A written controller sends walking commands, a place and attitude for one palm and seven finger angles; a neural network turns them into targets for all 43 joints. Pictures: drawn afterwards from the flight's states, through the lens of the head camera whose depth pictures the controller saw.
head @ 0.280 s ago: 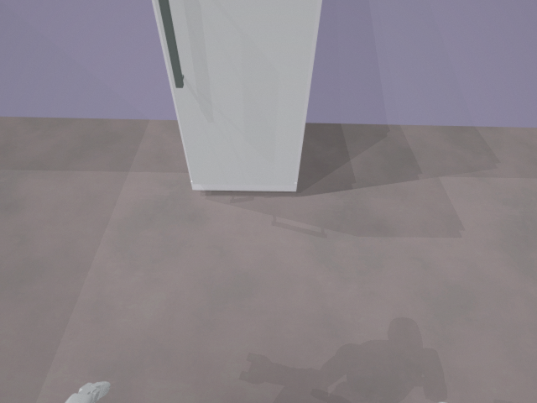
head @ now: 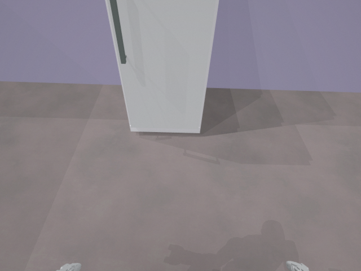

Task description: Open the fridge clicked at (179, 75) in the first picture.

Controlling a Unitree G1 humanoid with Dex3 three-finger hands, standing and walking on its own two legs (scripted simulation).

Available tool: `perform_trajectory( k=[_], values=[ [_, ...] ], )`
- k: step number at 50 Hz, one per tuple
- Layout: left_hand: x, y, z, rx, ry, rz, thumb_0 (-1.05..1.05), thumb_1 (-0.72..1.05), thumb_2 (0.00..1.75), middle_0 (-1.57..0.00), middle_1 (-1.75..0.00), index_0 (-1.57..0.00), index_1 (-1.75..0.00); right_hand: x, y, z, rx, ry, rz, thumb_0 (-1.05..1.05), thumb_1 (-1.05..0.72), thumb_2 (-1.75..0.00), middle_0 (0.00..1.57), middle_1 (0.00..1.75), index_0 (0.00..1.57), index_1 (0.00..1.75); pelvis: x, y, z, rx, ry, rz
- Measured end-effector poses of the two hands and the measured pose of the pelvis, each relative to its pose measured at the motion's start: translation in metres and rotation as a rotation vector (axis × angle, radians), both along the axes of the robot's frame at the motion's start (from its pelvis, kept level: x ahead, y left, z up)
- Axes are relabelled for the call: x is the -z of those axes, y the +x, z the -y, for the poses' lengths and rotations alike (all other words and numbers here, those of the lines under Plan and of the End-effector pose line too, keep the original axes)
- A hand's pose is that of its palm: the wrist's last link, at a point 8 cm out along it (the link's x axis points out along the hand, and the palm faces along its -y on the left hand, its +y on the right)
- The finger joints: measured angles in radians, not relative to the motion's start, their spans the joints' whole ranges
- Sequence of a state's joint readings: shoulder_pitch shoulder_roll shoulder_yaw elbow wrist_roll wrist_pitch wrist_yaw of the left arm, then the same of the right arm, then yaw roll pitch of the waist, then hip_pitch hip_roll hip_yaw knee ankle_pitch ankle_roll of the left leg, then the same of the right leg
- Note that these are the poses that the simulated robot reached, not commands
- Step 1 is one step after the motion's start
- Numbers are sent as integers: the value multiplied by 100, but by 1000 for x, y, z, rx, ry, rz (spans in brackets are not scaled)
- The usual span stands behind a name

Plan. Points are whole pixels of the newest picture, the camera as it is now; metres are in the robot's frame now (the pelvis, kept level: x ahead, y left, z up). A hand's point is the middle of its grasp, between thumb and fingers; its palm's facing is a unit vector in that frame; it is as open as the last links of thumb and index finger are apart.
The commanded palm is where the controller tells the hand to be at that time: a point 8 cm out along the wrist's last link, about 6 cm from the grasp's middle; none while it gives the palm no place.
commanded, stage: stand and wait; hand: left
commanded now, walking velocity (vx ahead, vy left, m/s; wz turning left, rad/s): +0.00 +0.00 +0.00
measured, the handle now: (117, 17) +1.12 +0.37 +0.09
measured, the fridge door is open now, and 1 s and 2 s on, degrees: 0 0 0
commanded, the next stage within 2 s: look at it before walking up in 0.58 s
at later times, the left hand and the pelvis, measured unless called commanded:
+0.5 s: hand out of the picture +0.06 +0.24 -0.15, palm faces -0.03 -0.94 -0.34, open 7.4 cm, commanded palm none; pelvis -0.02 -0.01 +0.01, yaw +0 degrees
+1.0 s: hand out of the picture +0.05 +0.22 -0.15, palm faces -0.04 -0.94 -0.33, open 7.4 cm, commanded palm none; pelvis -0.02 -0.02 +0.01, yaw +0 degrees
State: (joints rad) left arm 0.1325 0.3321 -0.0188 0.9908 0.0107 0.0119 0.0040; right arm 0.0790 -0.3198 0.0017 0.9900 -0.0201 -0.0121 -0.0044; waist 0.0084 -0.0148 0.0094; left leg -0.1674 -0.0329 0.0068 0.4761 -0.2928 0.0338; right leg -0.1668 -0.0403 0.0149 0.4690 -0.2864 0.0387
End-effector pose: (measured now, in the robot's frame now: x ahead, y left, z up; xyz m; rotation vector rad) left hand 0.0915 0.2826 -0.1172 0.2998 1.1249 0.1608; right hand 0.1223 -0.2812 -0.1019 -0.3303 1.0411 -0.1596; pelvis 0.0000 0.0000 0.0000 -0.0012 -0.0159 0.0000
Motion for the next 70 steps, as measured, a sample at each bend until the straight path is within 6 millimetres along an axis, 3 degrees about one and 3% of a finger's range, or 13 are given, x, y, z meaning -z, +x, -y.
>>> perform_trajectory(
  k=[13,25,47,64,70],
  values=[
    [1,-34,-2,-27,19,-84,1,90,90,-20,-30,-20,-30,6,-41,19,44,-16,-105,1,-91,-89,20,30,21,30,-3,-8,7,-1,1,8],
    [-4,-39,3,-23,27,-79,1,91,90,-20,-30,-20,-30,10,-66,27,63,-6,-148,1,-91,-89,20,30,21,30,-5,-17,13,-1,2,16],
    [-4,-44,14,-14,16,-79,1,90,90,-20,-30,-20,-30,9,-76,33,72,-2,-154,1,-91,-89,20,30,21,30,-7,-23,20,4,2,14],
    [-4,-48,12,-23,22,-94,1,91,90,-20,-30,-20,-30,9,-73,33,66,-2,-156,1,-91,-89,20,30,21,30,-8,-22,21,4,2,14],
    [4,-55,20,-58,-3,-103,1,91,90,-20,-30,-20,-30,18,-76,21,50,16,-195,1,-91,-89,20,30,20,30,-4,-15,19,-24,-7,1]
  ],
)
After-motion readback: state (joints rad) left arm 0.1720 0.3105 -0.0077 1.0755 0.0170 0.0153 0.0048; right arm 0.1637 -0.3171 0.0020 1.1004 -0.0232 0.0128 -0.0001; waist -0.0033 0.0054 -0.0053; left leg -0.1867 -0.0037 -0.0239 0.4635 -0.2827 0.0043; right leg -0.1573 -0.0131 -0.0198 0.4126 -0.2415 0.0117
